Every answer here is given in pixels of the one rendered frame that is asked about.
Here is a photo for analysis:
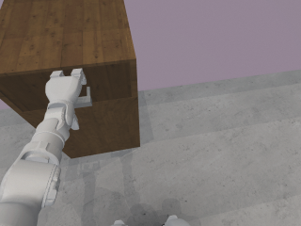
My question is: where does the robot left hand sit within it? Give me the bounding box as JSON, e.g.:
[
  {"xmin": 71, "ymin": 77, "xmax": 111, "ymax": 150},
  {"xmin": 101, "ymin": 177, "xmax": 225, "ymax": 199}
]
[{"xmin": 45, "ymin": 68, "xmax": 87, "ymax": 130}]

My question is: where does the robot left forearm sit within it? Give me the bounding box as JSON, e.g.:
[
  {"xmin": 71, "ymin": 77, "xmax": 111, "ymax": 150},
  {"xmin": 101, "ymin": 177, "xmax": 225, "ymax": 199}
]
[{"xmin": 0, "ymin": 100, "xmax": 74, "ymax": 201}]

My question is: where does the handle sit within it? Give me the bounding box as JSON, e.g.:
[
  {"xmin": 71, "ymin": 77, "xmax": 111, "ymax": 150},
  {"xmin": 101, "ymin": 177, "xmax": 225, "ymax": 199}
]
[{"xmin": 73, "ymin": 87, "xmax": 92, "ymax": 108}]

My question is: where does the left robot upper arm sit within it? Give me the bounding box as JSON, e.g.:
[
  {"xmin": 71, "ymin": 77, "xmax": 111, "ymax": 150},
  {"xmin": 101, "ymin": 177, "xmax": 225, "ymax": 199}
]
[{"xmin": 0, "ymin": 159, "xmax": 61, "ymax": 226}]

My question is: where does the right robot shin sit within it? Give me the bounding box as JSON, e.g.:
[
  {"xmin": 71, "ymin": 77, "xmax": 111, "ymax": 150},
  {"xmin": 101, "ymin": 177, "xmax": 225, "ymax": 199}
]
[{"xmin": 166, "ymin": 215, "xmax": 177, "ymax": 222}]

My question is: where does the drawer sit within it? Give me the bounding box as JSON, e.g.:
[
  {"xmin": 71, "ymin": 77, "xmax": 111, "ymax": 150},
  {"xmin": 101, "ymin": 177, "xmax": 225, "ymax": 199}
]
[{"xmin": 0, "ymin": 62, "xmax": 132, "ymax": 112}]

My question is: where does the robot shin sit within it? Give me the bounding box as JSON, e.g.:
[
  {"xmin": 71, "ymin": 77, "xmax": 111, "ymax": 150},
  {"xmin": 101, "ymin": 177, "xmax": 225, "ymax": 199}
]
[
  {"xmin": 114, "ymin": 220, "xmax": 125, "ymax": 225},
  {"xmin": 166, "ymin": 215, "xmax": 177, "ymax": 222}
]

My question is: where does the left robot shin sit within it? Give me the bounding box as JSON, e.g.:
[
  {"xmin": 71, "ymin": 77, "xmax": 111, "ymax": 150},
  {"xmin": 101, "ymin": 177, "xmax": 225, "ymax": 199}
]
[{"xmin": 114, "ymin": 220, "xmax": 125, "ymax": 225}]

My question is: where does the cabinet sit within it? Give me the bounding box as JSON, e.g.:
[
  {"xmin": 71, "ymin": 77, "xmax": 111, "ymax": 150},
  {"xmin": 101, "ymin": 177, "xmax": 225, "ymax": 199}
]
[{"xmin": 0, "ymin": 0, "xmax": 140, "ymax": 159}]

